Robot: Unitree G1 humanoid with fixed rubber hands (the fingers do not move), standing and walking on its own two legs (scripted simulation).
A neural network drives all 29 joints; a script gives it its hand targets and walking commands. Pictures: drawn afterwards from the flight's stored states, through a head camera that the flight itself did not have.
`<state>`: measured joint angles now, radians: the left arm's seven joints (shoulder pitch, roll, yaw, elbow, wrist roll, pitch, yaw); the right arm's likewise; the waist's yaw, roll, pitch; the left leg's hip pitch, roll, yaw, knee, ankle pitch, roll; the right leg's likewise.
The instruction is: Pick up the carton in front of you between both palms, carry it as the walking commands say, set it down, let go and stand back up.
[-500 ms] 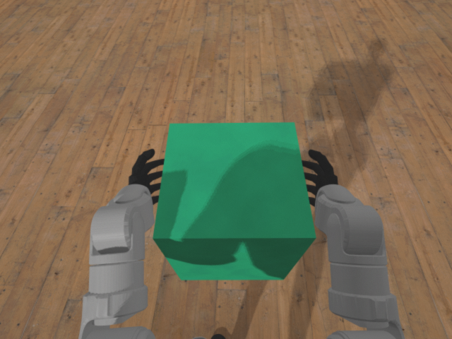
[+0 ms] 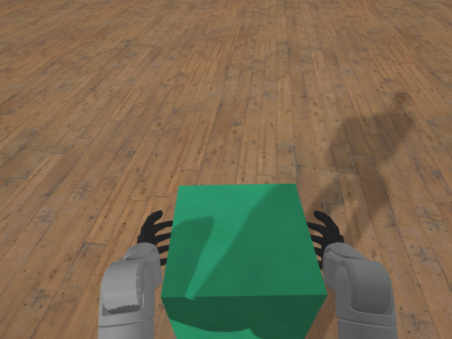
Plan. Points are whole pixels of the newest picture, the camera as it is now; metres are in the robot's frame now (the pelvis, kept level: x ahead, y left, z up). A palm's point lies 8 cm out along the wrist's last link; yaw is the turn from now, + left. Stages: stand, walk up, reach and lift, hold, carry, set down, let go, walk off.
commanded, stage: carry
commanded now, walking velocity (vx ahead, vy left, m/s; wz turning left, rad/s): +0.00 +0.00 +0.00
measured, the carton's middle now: (238, 271) +0.27 +0.01 -0.01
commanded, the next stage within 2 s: hold in 2.00 s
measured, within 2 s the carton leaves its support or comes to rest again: neither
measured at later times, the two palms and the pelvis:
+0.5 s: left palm (173, 156) +0.49 +0.15 +0.08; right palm (312, 160) +0.48 -0.15 +0.08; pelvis +0.22 +0.01 +0.00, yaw -3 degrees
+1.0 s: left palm (186, 165) +0.50 +0.13 +0.05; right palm (320, 171) +0.48 -0.17 +0.05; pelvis +0.23 -0.01 -0.01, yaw -3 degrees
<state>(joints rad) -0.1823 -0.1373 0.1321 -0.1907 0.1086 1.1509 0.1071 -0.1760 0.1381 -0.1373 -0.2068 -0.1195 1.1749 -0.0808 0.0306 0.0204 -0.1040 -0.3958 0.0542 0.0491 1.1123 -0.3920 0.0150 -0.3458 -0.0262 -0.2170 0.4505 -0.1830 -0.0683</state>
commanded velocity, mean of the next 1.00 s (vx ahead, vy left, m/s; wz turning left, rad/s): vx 0.00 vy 0.00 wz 0.00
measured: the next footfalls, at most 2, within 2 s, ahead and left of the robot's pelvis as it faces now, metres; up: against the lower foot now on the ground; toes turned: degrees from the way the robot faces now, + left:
left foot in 0.26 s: +0.30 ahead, +0.11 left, +0.00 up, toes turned -16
right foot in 0.40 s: +0.15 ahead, -0.10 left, +0.00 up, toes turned -10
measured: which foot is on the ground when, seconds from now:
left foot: up 0.00-0.24, down 0.26-1.00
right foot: down 0.00-0.32, up 0.34-0.38, down 0.40-1.00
